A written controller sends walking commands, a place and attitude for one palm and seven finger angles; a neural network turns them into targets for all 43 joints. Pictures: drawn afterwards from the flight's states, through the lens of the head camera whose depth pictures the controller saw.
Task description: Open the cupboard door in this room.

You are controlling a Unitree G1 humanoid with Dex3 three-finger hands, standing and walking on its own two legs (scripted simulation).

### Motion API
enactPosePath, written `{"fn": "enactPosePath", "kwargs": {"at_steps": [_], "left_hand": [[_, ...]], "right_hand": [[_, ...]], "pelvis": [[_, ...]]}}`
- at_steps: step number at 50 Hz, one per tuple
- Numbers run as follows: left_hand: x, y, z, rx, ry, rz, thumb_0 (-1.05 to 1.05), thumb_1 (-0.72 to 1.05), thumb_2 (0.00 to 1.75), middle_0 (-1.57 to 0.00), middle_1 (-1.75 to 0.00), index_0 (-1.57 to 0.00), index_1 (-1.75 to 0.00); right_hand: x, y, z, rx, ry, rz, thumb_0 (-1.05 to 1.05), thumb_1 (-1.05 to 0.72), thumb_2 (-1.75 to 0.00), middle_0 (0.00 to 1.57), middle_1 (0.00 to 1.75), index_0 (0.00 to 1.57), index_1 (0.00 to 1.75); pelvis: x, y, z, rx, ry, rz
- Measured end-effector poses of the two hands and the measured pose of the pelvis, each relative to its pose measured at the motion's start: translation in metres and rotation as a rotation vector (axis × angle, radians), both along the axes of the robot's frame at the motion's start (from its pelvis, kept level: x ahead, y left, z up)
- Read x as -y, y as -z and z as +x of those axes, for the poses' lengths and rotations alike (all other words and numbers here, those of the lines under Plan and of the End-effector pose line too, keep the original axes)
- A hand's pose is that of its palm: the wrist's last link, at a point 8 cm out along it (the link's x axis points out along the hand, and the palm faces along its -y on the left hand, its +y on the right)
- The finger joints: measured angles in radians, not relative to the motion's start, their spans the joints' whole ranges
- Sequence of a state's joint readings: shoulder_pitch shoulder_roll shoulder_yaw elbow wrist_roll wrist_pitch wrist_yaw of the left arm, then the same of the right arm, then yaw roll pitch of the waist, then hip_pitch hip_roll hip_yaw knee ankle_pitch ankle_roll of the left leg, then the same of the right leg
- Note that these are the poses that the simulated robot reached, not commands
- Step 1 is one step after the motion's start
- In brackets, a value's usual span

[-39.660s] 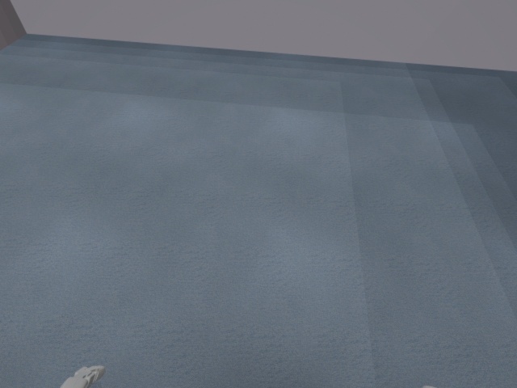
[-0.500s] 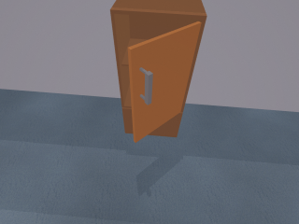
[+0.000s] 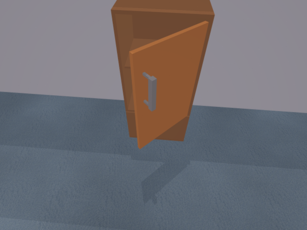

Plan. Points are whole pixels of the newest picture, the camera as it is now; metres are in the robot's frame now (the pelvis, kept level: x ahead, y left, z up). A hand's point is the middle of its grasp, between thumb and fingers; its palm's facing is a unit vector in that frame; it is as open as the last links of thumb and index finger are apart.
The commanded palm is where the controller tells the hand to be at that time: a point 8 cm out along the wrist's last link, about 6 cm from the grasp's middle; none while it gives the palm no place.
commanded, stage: look to check the result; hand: left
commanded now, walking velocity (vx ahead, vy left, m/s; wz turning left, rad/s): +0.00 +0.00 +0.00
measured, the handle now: (148, 92) +0.60 +0.05 -0.01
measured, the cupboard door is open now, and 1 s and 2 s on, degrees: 45 45 45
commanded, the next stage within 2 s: walk to a spot facing it in 0.16 s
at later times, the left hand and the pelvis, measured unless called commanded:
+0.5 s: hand out of the picture +0.01 +0.17 -0.18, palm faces -0.01 -0.98 -0.18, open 7.4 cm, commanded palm none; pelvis +0.01 +0.00 +0.00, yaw -4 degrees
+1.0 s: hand out of the picture +0.10 +0.15 -0.17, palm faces -0.24 -0.94 -0.26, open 7.4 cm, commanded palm none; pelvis +0.01 -0.03 +0.00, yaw -20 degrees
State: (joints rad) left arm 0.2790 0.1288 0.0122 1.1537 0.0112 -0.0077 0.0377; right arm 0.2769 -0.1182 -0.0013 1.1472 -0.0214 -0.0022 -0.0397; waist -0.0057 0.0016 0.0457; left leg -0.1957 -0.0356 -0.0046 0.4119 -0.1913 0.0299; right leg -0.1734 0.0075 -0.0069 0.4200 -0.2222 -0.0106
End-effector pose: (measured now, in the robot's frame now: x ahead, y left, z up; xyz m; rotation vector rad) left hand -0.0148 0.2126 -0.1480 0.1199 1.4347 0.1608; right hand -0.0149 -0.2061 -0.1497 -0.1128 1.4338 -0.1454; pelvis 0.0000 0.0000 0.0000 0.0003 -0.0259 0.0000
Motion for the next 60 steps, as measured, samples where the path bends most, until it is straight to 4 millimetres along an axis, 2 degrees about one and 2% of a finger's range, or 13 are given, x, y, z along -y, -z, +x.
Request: {"fn": "enactPosePath", "kwargs": {"at_steps": [14, 22, 26, 31, 37, 42, 47, 53, 57, 60], "left_hand": [[0.003, 0.002, 0.016, 0.006, 0.007, -0.017, 0.00, 0.91, 0.90, -0.20, -0.30, -0.20, -0.30], [-0.004, 0.004, 0.021, -0.019, 0.018, -0.009, 0.00, 0.91, 0.90, -0.20, -0.30, -0.20, -0.30], [-0.012, 0.006, 0.030, -0.027, 0.048, 0.005, 0.00, 0.90, 0.90, -0.20, -0.30, -0.20, -0.30], [-0.017, 0.004, 0.054, -0.005, 0.107, 0.049, 0.00, 0.91, 0.90, -0.20, -0.30, -0.20, -0.30], [-0.007, -0.004, 0.090, 0.079, 0.194, 0.111, 0.00, 0.91, 0.90, -0.20, -0.30, -0.20, -0.30], [0.008, -0.014, 0.105, 0.105, 0.230, 0.110, 0.00, 0.91, 0.90, -0.20, -0.30, -0.20, -0.30], [0.019, -0.017, 0.118, 0.113, 0.286, 0.085, 0.00, 0.90, 0.90, -0.20, -0.30, -0.20, -0.30], [0.017, -0.014, 0.133, 0.119, 0.342, 0.052, 0.00, 0.90, 0.90, -0.21, -0.30, -0.20, -0.30], [0.006, -0.006, 0.147, 0.115, 0.379, 0.035, 0.00, 0.90, 0.90, -0.21, -0.30, -0.20, -0.30], [-0.006, 0.005, 0.164, 0.113, 0.413, 0.023, 0.00, 0.90, 0.90, -0.21, -0.30, -0.20, -0.30]], "right_hand": [[0.007, -0.004, 0.019, 0.012, -0.009, -0.026, 0.01, -0.91, -0.89, 0.20, 0.30, 0.20, 0.30], [0.009, -0.002, 0.020, 0.013, 0.034, -0.042, 0.01, -0.91, -0.89, 0.20, 0.30, 0.20, 0.30], [0.015, 0.001, 0.019, 0.031, 0.080, -0.055, 0.01, -0.91, -0.89, 0.20, 0.30, 0.20, 0.30], [0.032, 0.008, 0.015, 0.063, 0.129, -0.064, 0.01, -0.91, -0.89, 0.20, 0.30, 0.20, 0.30], [0.063, 0.023, 0.014, 0.094, 0.190, -0.057, 0.01, -0.90, -0.89, 0.20, 0.30, 0.20, 0.30], [0.085, 0.005, 0.026, 0.132, 0.217, -0.080, 0.01, -0.91, -0.89, 0.20, 0.30, 0.20, 0.30], [0.099, -0.011, 0.044, 0.218, 0.252, -0.119, 0.01, -0.91, -0.89, 0.20, 0.30, 0.20, 0.30], [0.097, -0.024, 0.062, 0.294, 0.285, -0.153, 0.01, -0.91, -0.89, 0.20, 0.30, 0.20, 0.30], [0.084, -0.031, 0.067, 0.325, 0.309, -0.175, 0.01, -0.91, -0.89, 0.20, 0.30, 0.20, 0.30], [0.070, -0.031, 0.061, 0.344, 0.337, -0.204, 0.01, -0.90, -0.89, 0.20, 0.30, 0.20, 0.30]], "pelvis": [[0.000, -0.001, 0.013, 0.000, 0.002, -0.001], [-0.002, 0.002, 0.015, -0.004, 0.044, -0.001], [0.000, 0.006, 0.012, -0.010, 0.081, 0.007], [0.008, 0.012, 0.008, -0.008, 0.150, 0.030], [0.028, 0.021, 0.005, -0.009, 0.215, 0.028], [0.037, 0.008, 0.003, -0.021, 0.256, 0.039], [0.036, 0.002, 0.005, -0.031, 0.313, 0.041], [0.025, 0.001, 0.010, -0.035, 0.377, 0.033], [0.011, 0.003, 0.015, -0.041, 0.419, 0.027], [-0.002, 0.011, 0.023, -0.055, 0.453, 0.006]]}}
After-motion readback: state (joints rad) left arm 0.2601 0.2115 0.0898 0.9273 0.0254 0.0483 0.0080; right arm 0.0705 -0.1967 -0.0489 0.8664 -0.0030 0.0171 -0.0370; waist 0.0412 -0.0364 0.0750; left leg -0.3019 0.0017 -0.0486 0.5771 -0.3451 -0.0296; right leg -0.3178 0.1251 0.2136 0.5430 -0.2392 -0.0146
